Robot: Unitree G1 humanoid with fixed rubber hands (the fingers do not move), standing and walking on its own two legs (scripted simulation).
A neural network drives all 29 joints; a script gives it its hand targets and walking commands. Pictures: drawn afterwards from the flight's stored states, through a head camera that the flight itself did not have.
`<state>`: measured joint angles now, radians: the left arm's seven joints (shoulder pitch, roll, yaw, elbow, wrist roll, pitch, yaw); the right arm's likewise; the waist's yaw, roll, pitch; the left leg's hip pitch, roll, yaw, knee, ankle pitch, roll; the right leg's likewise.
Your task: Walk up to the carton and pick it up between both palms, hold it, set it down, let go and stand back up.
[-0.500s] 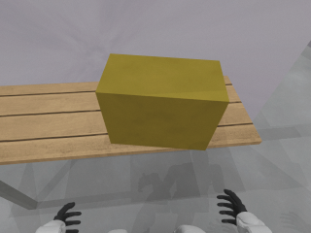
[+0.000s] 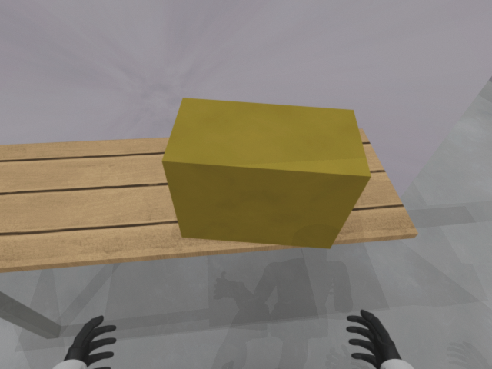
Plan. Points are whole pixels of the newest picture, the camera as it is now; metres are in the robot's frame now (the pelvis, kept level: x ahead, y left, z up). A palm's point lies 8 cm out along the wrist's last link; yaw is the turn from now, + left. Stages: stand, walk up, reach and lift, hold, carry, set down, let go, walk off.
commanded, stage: reach and lift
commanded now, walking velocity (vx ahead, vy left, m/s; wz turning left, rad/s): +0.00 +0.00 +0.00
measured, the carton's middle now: (261, 178) +0.44 -0.02 +0.02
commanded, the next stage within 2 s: none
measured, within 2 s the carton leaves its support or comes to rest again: neither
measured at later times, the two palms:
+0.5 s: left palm (88, 346) +0.15 +0.25 -0.06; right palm (394, 352) +0.15 -0.23 -0.05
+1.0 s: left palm (80, 318) +0.19 +0.27 -0.03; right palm (394, 324) +0.18 -0.23 -0.03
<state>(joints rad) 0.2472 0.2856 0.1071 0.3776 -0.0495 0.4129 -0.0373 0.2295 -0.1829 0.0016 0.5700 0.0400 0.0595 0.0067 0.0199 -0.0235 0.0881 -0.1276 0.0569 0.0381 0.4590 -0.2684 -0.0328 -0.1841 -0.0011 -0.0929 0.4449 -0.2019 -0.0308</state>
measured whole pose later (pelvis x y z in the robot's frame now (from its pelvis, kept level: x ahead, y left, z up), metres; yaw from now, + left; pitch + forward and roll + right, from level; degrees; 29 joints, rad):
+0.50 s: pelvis +0.01 +0.01 +0.00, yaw -1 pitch -4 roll +0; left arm 0.30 0.25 0.00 0.37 -0.13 0.11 0.04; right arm 0.31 -0.19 -0.08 0.50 0.07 -0.10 0.08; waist 0.03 -0.01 0.05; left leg -0.07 0.04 0.07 0.39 -0.25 -0.01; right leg -0.14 -0.01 -0.07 0.37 -0.17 -0.01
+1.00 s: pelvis +0.02 +0.02 +0.00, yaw -1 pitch -2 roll -1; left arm 0.30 0.34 -0.08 0.40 -0.26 -0.23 0.01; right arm 0.28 -0.23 -0.07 0.49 0.21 -0.27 0.05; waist 0.03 0.00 0.03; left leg -0.11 0.04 0.06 0.43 -0.28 -0.01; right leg -0.17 -0.01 -0.07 0.39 -0.19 0.00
